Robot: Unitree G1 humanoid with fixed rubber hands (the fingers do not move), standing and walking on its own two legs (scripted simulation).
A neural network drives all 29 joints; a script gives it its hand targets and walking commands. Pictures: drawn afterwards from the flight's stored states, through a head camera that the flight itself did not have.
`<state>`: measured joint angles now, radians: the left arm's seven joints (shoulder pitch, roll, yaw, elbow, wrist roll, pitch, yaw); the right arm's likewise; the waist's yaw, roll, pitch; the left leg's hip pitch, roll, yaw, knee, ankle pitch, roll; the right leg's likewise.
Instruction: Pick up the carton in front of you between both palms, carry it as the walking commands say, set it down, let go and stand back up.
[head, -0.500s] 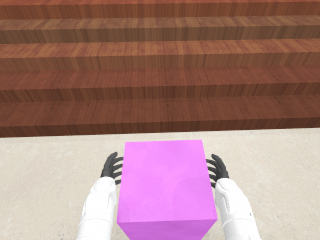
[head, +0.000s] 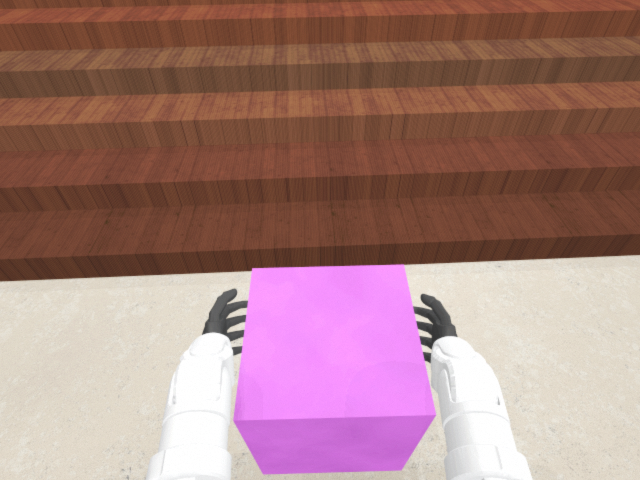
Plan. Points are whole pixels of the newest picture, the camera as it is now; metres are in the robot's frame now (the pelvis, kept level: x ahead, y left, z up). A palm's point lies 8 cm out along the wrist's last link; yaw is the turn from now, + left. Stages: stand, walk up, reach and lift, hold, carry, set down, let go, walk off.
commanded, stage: reach and lift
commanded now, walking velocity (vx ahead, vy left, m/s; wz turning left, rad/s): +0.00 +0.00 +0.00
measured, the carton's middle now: (330, 374) +0.29 +0.00 -0.05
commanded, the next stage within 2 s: hold in 0.60 s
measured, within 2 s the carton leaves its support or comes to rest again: neither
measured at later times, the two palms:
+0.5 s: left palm (213, 336) +0.30 +0.15 +0.04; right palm (442, 340) +0.30 -0.15 +0.03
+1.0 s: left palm (204, 346) +0.28 +0.15 +0.05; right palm (446, 348) +0.28 -0.15 +0.04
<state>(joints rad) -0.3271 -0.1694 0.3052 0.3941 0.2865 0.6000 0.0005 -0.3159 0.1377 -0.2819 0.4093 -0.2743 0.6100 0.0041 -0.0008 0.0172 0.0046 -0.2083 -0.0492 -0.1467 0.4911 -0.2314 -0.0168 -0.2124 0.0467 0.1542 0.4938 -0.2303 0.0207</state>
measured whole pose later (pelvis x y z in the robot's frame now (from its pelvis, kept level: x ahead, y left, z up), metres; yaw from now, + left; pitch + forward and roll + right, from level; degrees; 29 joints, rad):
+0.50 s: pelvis +0.01 +0.00 +0.01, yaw +1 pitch -5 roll +0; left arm -0.28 -0.16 0.26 0.31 0.27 0.66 -0.02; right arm -0.25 0.15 -0.23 0.29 -0.26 0.69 -0.01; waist -0.01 0.02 0.02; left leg -0.13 -0.04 -0.16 0.43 -0.22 -0.02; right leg -0.11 0.04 0.13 0.41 -0.21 0.01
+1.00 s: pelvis +0.00 +0.00 +0.01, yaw +1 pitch -8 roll +0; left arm -0.26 -0.15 0.23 0.25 0.26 0.75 -0.01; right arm -0.24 0.15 -0.21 0.24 -0.26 0.77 0.00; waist 0.01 0.02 0.02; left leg -0.08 -0.04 -0.15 0.40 -0.19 -0.02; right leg -0.07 0.04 0.14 0.39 -0.19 0.02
